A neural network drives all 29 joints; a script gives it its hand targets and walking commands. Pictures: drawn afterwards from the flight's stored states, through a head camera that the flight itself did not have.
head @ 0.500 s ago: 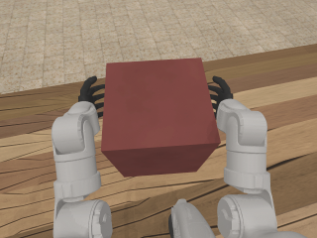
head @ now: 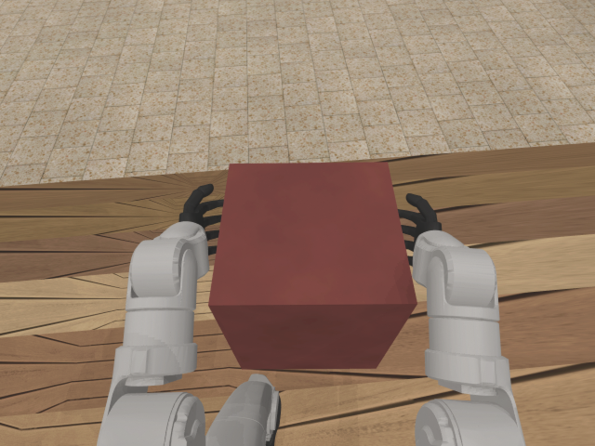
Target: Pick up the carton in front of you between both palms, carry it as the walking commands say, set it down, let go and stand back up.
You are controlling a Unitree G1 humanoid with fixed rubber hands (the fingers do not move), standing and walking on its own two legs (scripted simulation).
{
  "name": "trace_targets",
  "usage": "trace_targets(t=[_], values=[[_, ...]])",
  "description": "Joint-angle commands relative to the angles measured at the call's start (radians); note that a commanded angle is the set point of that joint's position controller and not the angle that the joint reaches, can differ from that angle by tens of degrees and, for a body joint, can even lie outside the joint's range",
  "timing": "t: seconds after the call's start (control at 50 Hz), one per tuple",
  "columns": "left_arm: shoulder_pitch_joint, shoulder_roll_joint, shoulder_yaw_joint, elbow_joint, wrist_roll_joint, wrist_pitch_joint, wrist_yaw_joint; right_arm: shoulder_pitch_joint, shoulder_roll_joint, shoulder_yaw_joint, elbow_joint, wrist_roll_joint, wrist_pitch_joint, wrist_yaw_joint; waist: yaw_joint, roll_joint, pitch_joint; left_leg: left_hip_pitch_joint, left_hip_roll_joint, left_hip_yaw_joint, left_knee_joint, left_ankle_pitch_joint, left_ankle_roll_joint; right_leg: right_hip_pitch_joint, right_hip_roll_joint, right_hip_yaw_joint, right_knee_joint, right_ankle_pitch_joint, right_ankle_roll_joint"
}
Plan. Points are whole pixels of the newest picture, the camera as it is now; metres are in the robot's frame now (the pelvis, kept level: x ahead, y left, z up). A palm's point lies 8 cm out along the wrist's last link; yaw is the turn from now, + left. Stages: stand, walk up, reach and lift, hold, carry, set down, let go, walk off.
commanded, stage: carry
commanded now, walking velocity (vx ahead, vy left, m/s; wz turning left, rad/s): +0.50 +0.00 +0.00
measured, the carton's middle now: (308, 274) +0.33 +0.03 -0.02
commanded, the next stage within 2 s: none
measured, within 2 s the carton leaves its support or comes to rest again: neither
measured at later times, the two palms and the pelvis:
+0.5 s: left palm (280, 107) +0.73 +0.12 -0.05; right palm (423, 113) +0.73 -0.18 -0.04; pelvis +0.39 -0.02 -0.16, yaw +1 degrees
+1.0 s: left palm (289, 58) +1.11 +0.14 -0.18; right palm (389, 68) +1.10 -0.16 -0.19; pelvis +0.76 -0.01 -0.31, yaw +1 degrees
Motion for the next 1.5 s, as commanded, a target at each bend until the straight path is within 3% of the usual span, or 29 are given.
trace_targets(t=[0.0, 0.04, 0.06, 0.08, 0.1, 0.12, 0.18, 0.28, 0.34, 0.42, 0.48, 0.5, 0.52, 0.56, 0.62, 0.68, 0.84, 0.9, 0.92, 0.94, 1.0, 1.12, 1.22, 1.28, 1.32, 1.34, 1.38, 1.4, 1.48], values=[[-0.599, -1.136, -0.746, -0.138, -0.461, -0.02, -0.275, -0.66, 1.027, 0.725, -0.125, 0.347, -0.088, 0.188, 0.03, -0.102, -0.463, 0.222, -0.114, 0.154, -0.25, 0.231, 0.014, 0.241, -0.132, 0.141, 0.021, 0.859, 0.041], [-0.578, -1.104, -0.765, -0.148, -0.46, -0.032, -0.277, -0.657, 0.979, 0.736, -0.171, 0.344, -0.093, 0.185, -0.096, -0.151, -0.553, 0.521, -0.121, 0.147, -0.153, 0.281, 0.055, 0.099, -0.163, 0.076, 0.251, 0.982, 0.082], [-0.603, -1.085, -0.773, -0.163, -0.46, -0.033, -0.276, -0.637, 0.953, 0.731, -0.179, 0.341, -0.091, 0.186, -0.251, -0.089, -0.552, 0.68, -0.071, 0.127, -0.242, 0.253, 0.096, -0.001, -0.179, 0.023, 0.505, 1.075, 0.104], [-0.61, -1.067, -0.77, -0.163, -0.449, -0.026, -0.274, -0.604, 0.921, 0.726, -0.163, 0.332, -0.086, 0.19, -0.332, 0.116, -0.48, 0.801, 0.018, 0.04, -0.33, 0.282, 0.139, -0.202, -0.085, -0.053, 0.809, 0.514, 0.132], [-0.598, -1.037, -0.751, -0.132, -0.434, -0.01, -0.268, -0.581, 0.888, 0.718, -0.126, 0.339, -0.073, 0.195, -0.227, 0.194, -0.498, 1.037, 0.165, -0.202, -0.075, 0.679, 0.179, -0.496, -0.024, 0.039, 0.907, -0.04, 0.141], [-0.522, -0.979, -0.703, -0.087, -0.391, 0.005, -0.254, -0.601, 0.894, 0.734, -0.096, 0.371, -0.058, 0.203, -0.18, 0.121, -0.589, 1.144, 0.297, -0.416, -0.071, 0.485, 0.294, -0.648, -0.064, 0.152, 0.89, -0.023, 0.152], [-0.473, -0.903, -0.607, -0.098, -0.289, 0.025, -0.219, -0.71, 0.971, 0.805, -0.118, 0.488, -0.048, 0.23, -0.184, -0.048, -0.552, 0.904, 0.312, -0.59, -0.102, -0.056, 0.349, -0.7, -0.16, 0.219, 0.629, 0.12, 0.133], [-0.558, -0.935, -0.581, -0.121, -0.245, -0.002, -0.214, -0.86, 1.098, 0.83, -0.116, 0.575, -0.077, 0.256, -0.18, 0.012, -0.466, 0.585, 0.215, -0.399, -0.125, 0.205, 0.226, -0.434, -0.166, 0.089, 0.316, 0.457, 0.126], [-0.559, -0.939, -0.611, -0.148, -0.253, -0.009, -0.204, -0.827, 1.106, 0.806, -0.109, 0.582, -0.086, 0.252, -0.245, -0.017, -0.44, 0.666, 0.018, -0.214, 0.044, 0.029, 0.153, -0.443, -0.132, 0.035, -0.134, 0.871, 0.107], [-0.574, -0.902, -0.646, -0.201, -0.266, 0.012, -0.181, -0.722, 1.048, 0.772, -0.086, 0.558, -0.082, 0.245, -0.244, 0.121, -0.377, 0.49, -0.008, -0.114, 0.125, -0.118, 0.123, -0.076, -0.075, -0.051, -0.396, 1.001, 0.116], [-0.508, -0.86, -0.642, -0.172, -0.267, 0.037, -0.181, -0.676, 0.993, 0.74, -0.053, 0.521, -0.059, 0.241, 0.025, -0.005, -0.523, 0.36, 0.009, 0.018, 0.687, 0.185, 0.017, 0.363, -0.098, -0.03, -0.425, 0.983, 0.045], [-0.508, -0.832, -0.633, -0.157, -0.271, 0.047, -0.19, -0.703, 0.979, 0.723, -0.045, 0.499, -0.05, 0.238, 0.009, -0.188, -0.478, 0.082, -0.086, 0.053, 0.97, -0.7, -0.019, 0.519, -0.273, 0.128, -0.288, 1.234, 0.002], [-0.516, -0.83, -0.63, -0.109, -0.294, 0.056, -0.196, -0.676, 0.957, 0.682, -0.017, 0.472, -0.028, 0.23, -0.056, -0.188, -0.596, -0.128, -0.086, -0.056, 0.987, -0.811, -0.018, 0.721, -0.431, 0.462, -0.186, 1.216, -0.104], [-0.614, -0.916, -0.679, -0.135, -0.372, 0.06, -0.215, -0.7, 0.926, 0.647, -0.038, 0.424, -0.011, 0.214, -0.02, -0.095, -0.559, -0.251, -0.014, -0.116, 0.835, -0.702, -0.014, 0.582, -0.446, 0.662, -0.294, 0.629, -0.188], [-0.761, -1.055, -0.741, -0.159, -0.479, 0.046, -0.242, -0.719, 0.925, 0.603, -0.043, 0.359, -0.022, 0.196, -0.063, 0.007, -0.472, -0.118, 0.027, -0.113, 0.505, -0.588, -0.029, 0.263, -0.413, 0.615, -0.313, 0.675, -0.176], [-0.758, -1.101, -0.752, -0.146, -0.511, 0.023, -0.251, -0.7, 0.958, 0.618, -0.063, 0.337, -0.05, 0.188, -0.03, -0.108, -0.513, -0.033, 0.017, -0.042, 0.458, -0.367, -0.023, 0.238, -0.384, 0.491, -0.255, 0.967, -0.135], [-0.627, -1.053, -0.74, -0.132, -0.504, -0.008, -0.256, -0.683, 0.884, 0.67, -0.161, 0.311, -0.069, 0.156, 0.024, -0.14, -0.454, 0.354, -0.096, 0.131, -0.221, 0.311, 0.014, 0.061, -0.141, 0.174, 0.007, 0.604, -0.003], [-0.586, -1.012, -0.72, -0.084, -0.469, 0.005, -0.254, -0.611, 0.83, 0.66, -0.121, 0.293, -0.045, 0.164, -0.243, -0.009, -0.528, 0.725, -0.042, 0.1, -0.298, 0.228, 0.087, -0.06, -0.145, 0.044, 0.562, 0.863, 0.096], [-0.594, -1.003, -0.697, -0.061, -0.446, 0.009, -0.252, -0.608, 0.802, 0.657, -0.107, 0.304, -0.033, 0.175, -0.237, 0.122, -0.448, 0.821, 0.09, -0.018, -0.267, 0.42, 0.104, -0.296, -0.054, 0.009, 0.811, 0.11, 0.109], [-0.59, -0.973, -0.674, -0.041, -0.422, 0.03, -0.242, -0.62, 0.812, 0.661, -0.055, 0.329, -0.024, 0.183, -0.144, 0.192, -0.576, 1.148, 0.28, -0.317, -0.009, 0.7, 0.205, -0.574, -0.059, 0.141, 0.89, -0.065, 0.136], [-0.6, -0.931, -0.611, -0.071, -0.348, 0.051, -0.216, -0.753, 0.939, 0.732, -0.09, 0.462, -0.02, 0.214, -0.188, -0.041, -0.551, 0.96, 0.287, -0.547, -0.096, -0.032, 0.293, -0.716, -0.157, 0.199, 0.664, 0.122, 0.127], [-0.616, -0.99, -0.589, -0.11, -0.286, 0.012, -0.201, -0.882, 1.109, 0.792, -0.114, 0.578, -0.062, 0.249, -0.176, 0.073, -0.502, 0.62, 0.2, -0.351, -0.102, 0.227, 0.211, -0.416, -0.159, 0.08, 0.28, 0.479, 0.127], [-0.578, -0.968, -0.635, -0.158, -0.274, -0.006, -0.186, -0.789, 1.099, 0.786, -0.1, 0.579, -0.089, 0.253, -0.254, 0.048, -0.436, 0.533, -0.014, -0.134, 0.076, -0.111, 0.15, -0.189, -0.071, -0.034, -0.33, 0.969, 0.121], [-0.557, -0.913, -0.638, -0.179, -0.267, 0.008, -0.178, -0.735, 1.051, 0.767, -0.081, 0.556, -0.086, 0.249, -0.141, 0.126, -0.485, 0.441, 0.031, -0.064, 0.297, 0.021, 0.094, 0.125, -0.062, -0.06, -0.297, 1.095, 0.084], [-0.501, -0.88, -0.638, -0.148, -0.272, 0.02, -0.191, -0.722, 1.015, 0.755, -0.061, 0.526, -0.075, 0.245, 0.065, -0.09, -0.502, 0.261, -0.014, 0.039, 0.797, -0.077, 0.009, 0.4, -0.136, 0.016, -0.436, 0.966, 0.022], [-0.51, -0.85, -0.632, -0.122, -0.282, 0.031, -0.201, -0.716, 1.008, 0.727, -0.029, 0.501, -0.061, 0.239, -0.017, -0.237, -0.512, -0.074, -0.105, 0.004, 0.997, -0.837, -0.029, 0.663, -0.349, 0.266, -0.187, 1.362, -0.04], [-0.543, -0.892, -0.657, -0.082, -0.345, 0.041, -0.217, -0.666, 0.939, 0.663, 0.002, 0.429, -0.03, 0.218, -0.013, -0.167, -0.592, -0.215, -0.046, -0.088, 0.916, -0.762, -0.022, 0.652, -0.459, 0.627, -0.259, 0.837, -0.173], [-0.598, -0.95, -0.688, -0.098, -0.393, 0.041, -0.23, -0.671, 0.928, 0.648, 0.002, 0.407, -0.031, 0.208, -0.041, -0.004, -0.532, -0.218, -0.01, -0.12, 0.76, -0.626, -0.016, 0.504, -0.394, 0.621, -0.315, 0.605, -0.136], [-0.773, -1.094, -0.75, -0.143, -0.51, 0.014, -0.257, -0.701, 0.952, 0.609, -0.039, 0.349, -0.055, 0.194, -0.05, -0.015, -0.458, -0.069, 0.012, -0.08, 0.44, -0.583, -0.05, 0.19, -0.385, 0.582, -0.331, 0.738, -0.147]])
